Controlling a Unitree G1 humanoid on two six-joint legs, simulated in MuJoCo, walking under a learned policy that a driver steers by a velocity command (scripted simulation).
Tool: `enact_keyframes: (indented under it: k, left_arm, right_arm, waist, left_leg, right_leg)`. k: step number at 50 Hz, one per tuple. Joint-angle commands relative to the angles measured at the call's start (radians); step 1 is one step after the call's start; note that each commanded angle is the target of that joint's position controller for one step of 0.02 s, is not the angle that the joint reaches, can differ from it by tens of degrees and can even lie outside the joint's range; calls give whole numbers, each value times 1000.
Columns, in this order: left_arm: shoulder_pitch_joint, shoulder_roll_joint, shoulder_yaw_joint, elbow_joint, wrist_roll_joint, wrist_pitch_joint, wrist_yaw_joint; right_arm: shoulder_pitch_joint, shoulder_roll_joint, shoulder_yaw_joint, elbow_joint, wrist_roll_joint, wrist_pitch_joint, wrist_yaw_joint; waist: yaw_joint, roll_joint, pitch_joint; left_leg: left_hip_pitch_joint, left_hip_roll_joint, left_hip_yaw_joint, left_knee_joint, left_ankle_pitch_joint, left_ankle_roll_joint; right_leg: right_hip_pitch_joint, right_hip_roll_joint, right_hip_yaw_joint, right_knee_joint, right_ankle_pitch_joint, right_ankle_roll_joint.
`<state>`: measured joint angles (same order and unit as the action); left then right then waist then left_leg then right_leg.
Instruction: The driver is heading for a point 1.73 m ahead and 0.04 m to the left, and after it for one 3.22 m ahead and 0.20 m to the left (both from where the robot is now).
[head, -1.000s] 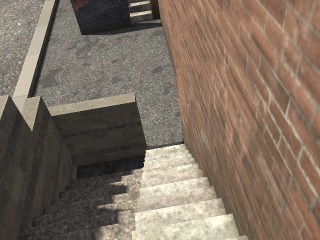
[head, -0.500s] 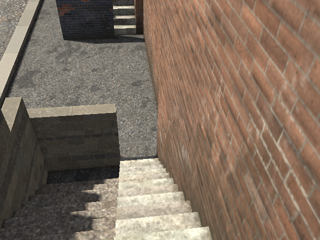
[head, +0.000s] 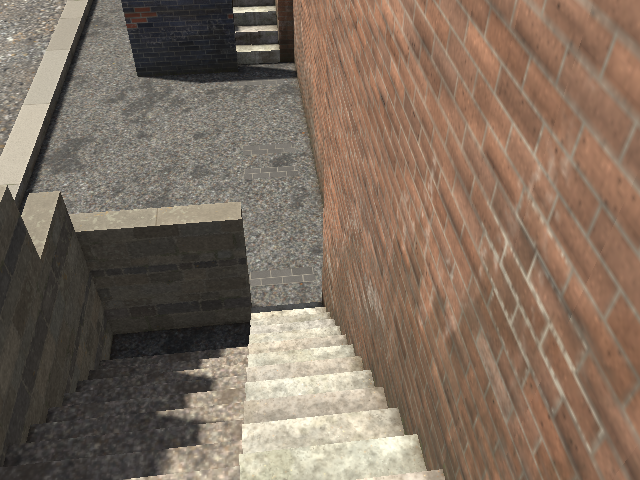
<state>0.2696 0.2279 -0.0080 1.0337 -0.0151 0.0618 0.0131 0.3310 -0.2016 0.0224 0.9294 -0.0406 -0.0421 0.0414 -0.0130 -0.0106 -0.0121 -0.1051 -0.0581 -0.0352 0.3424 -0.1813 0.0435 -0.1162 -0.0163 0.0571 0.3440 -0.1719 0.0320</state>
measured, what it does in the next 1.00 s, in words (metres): steps on the spot: left foot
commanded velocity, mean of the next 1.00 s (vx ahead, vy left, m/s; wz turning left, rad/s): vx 0.33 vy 0.00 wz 0.00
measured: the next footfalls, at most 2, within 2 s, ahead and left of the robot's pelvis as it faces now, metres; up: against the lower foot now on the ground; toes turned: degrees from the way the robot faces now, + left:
left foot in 0.98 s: +0.09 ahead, +0.09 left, +0.00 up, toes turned +2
right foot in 1.38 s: +0.31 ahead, -0.11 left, -0.20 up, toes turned +4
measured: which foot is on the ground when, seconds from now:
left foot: down 0.00-0.48, up 0.50-0.96, down 0.98-1.00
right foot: down 0.00-0.98, up 1.00-1.00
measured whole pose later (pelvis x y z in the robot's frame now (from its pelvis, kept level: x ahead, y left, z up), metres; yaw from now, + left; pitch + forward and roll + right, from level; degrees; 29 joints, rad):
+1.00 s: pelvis +0.10 +0.00 -0.05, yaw +0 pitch -1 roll +1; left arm 0.49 0.25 0.04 0.95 -0.01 -0.02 0.03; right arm 0.21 -0.24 -0.01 0.84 -0.06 -0.03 0.03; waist 0.05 0.00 -0.04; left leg -0.32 -0.05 0.06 0.88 -0.46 0.04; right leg -0.33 -0.02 0.02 1.03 -0.54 -0.10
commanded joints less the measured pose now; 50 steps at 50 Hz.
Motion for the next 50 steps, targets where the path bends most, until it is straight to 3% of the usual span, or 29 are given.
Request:
enact_keyframes:
  k: [1, 3, 4, 6, 9, 12, 14, 15, 16, 17, 19, 20, 23, 24, 25, 26, 28, 29, 31, 33, 35, 38, 41, 44, 46, 47, 48, 49, 50]
  left_arm:
    - [29, 95, 12, -23, 0, -30, -7]
    - [19, 89, 6, -28, 4, -34, -5]
    - [8, 79, -1, -40, 5, -37, -2]
    - [16, 99, -1, -51, -5, -45, 6]
    - [-34, 157, 20, -89, -18, -41, 21]
    - [-84, 187, 51, -149, -11, -15, 16]
    - [-142, 173, 62, -181, -11, -5, 21]
    - [-188, 159, 64, -199, -13, -3, 22]
    - [-249, 143, 63, -226, -14, -9, 17]
    - [-276, 111, 52, -259, -19, -14, 15]
    - [-179, 79, 48, -223, -33, -12, 9]
    - [-62, 77, 49, -186, -8, -6, 11]
    - [166, 84, 40, -130, 10, 0, 19]
    - [207, 119, 45, -144, 40, -10, 24]
    - [310, 239, 75, -125, 34, -9, 31]
    - [255, 232, 76, -135, 21, -20, 30]
    - [80, 131, 43, -183, 21, -53, 26]
    - [32, 133, 44, -205, 27, -75, 24]
    - [27, 143, 50, -181, 10, -101, 21]
    - [53, 120, 37, -162, -9, -102, 21]
    - [102, 96, 30, -150, -22, -98, 20]
    - [217, 133, 41, -125, -7, -91, 20]
    - [235, 151, 52, -133, -13, -89, 26]
    - [281, 165, 66, -111, 2, -113, 11]
    - [240, 151, 66, -120, 10, -107, 14]
    - [215, 156, 73, -118, 15, -99, 11]
    - [148, 161, 69, -129, 4, -92, 10]
    - [-4, 189, 84, -160, 4, -91, 11]
    - [-91, 81, 69, -197, 22, -104, 26]
  right_arm:
    - [-13, -127, -39, -51, -10, 7, 14]
    - [23, -118, -43, -41, 19, 17, 17]
    - [9, -107, -37, -41, -4, 20, 22]
    - [36, -120, -39, -36, -12, 22, 24]
    - [77, -113, -37, -27, -11, 22, 28]
    - [199, -121, -34, 11, -13, 13, 40]
    - [265, -127, -38, 25, -9, 5, 41]
    - [310, -159, -48, 32, -9, 6, 35]
    - [311, -212, -65, 19, -2, 7, 27]
    - [164, -242, -67, -43, 19, 4, 16]
    - [-105, -238, -69, -129, 13, 10, -6]
    - [-102, -239, -73, -129, 8, 19, -24]
    - [-136, -190, -69, -151, 16, 16, -35]
    - [-125, -154, -64, -165, 26, 14, -19]
    - [-147, -150, -64, -208, 32, 17, -12]
    - [-152, -191, -75, -210, 18, 17, -12]
    - [-111, -159, -64, -189, -2, 22, 0]
    - [-97, -162, -68, -175, 5, 22, 6]
    - [-40, -162, -76, -129, -13, 44, 2]
    - [-50, -144, -72, -122, -11, 72, 4]
    - [-111, -153, -74, -120, -14, 79, 7]
    - [-183, -167, -79, -122, -32, 75, -5]
    - [-241, -159, -74, -124, -25, 75, -20]
    - [-235, -137, -70, -130, -42, 64, -43]
    - [-173, -104, -53, -123, -33, 56, -34]
    - [-80, -87, -47, -94, -38, 41, -22]
    - [105, -52, -41, -58, -25, 18, -4]
    - [376, -97, -65, 5, -15, -6, 0]
    - [422, -176, -74, 33, -3, -29, 5]
  waist:
    - [11, -35, 115]
    - [-2, -39, 112]
    - [-6, -51, 104]
    - [-17, -71, 98]
    - [-58, -134, 103]
    - [-103, -127, 127]
    - [-146, -51, 138]
    - [-177, 57, 140]
    - [-195, 185, 173]
    - [-133, 232, 221]
    - [2, 185, 156]
    - [44, 177, 82]
    - [157, 100, 96]
    - [167, -56, 102]
    - [206, -190, 100]
    - [149, -105, 166]
    - [47, -72, 101]
    - [27, -81, 62]
    - [-20, -103, 27]
    - [-42, -74, 65]
    - [-13, -82, 95]
    - [30, -111, 108]
    - [52, -115, 103]
    - [78, -150, 115]
    - [71, -185, 68]
    - [36, -145, 30]
    - [-57, -105, -31]
    - [-254, 23, -32]
    - [-243, 194, 107]
  left_leg:
    - [-35, 122, -151, -53, -142, 30]
    - [-27, 116, -130, -31, -118, 25]
    - [-6, 98, -131, -16, -111, 33]
    - [46, 77, -110, 25, -125, 33]
    - [91, 19, -53, 129, -168, 45]
    - [86, -41, -3, 222, -299, 86]
    - [87, -22, -56, 175, -368, 105]
    - [81, 50, -193, 91, -507, 122]
    - [16, 177, -439, -50, -718, 163]
    - [-171, 253, -629, -179, -833, 205]
    - [-463, 190, -486, -219, -550, 160]
    - [-505, 137, -422, -207, -494, 135]
    - [-655, 48, -309, -8, -447, 92]
    - [-783, -45, -229, 242, -428, 71]
    - [-844, -140, -177, 495, -406, 38]
    - [-935, -63, -213, 639, -294, 18]
    - [-870, -23, -176, 784, -162, -28]
    - [-744, -42, -132, 869, -64, -55]
    - [-574, -45, -112, 1015, 77, -71]
    - [-556, -58, -90, 1081, 165, -81]
    - [-596, -54, -88, 1051, 214, -86]
    - [-618, -27, -50, 973, 218, -79]
    - [-555, 1, 10, 892, 167, -68]
    - [-493, 21, 76, 819, 38, -47]
    - [-360, 14, 117, 714, -88, -41]
    - [-215, 6, 124, 613, -147, -25]
    - [55, -27, 161, 500, -193, -15]
    - [321, -9, 123, 350, -196, 10]
    - [351, 152, -142, 352, 192, 1]
  right_leg:
    - [-139, -69, 73, -108, -123, -60]
    - [-160, -69, 78, -112, -137, -63]
    - [-190, -75, 85, -141, -212, -58]
    - [-263, -83, 101, -178, -370, -58]
    - [-392, -74, 109, -222, -563, -78]
    - [-480, -52, 68, -187, -652, -102]
    - [-527, 2, -12, -52, -584, -104]
    - [-573, 54, -75, 105, -511, -93]
    - [-616, 93, -118, 304, -363, -78]
    - [-521, 59, -53, 367, -198, -65]
    - [-62, 45, -77, 262, -10, -42]
    - [128, 56, -111, 275, -27, -32]
    - [394, -4, -81, 165, -133, -38]
    - [462, -118, 106, 52, -339, -60]
    - [346, -338, 473, -164, -685, -132]
    - [275, -395, 580, -179, -709, -177]
    - [183, -322, 468, -120, -516, -206]
    - [75, -273, 354, -143, -363, -211]
    - [-93, -241, 249, -150, -228, -221]
    - [-183, -209, 183, -81, -90, -212]
    - [-171, -188, 134, -25, 21, -206]
    - [-102, -214, 150, 32, 149, -248]
    - [-118, -219, 141, 70, 233, -275]
    - [-108, -224, 118, 141, 379, -292]
    - [-132, -180, 87, 218, 315, -270]
    - [-192, -157, 52, 339, 241, -254]
    - [-357, -105, -3, 503, 235, -254]
    - [-602, -19, -52, 898, 246, -223]
    - [-937, 108, 53, 1200, -316, -239]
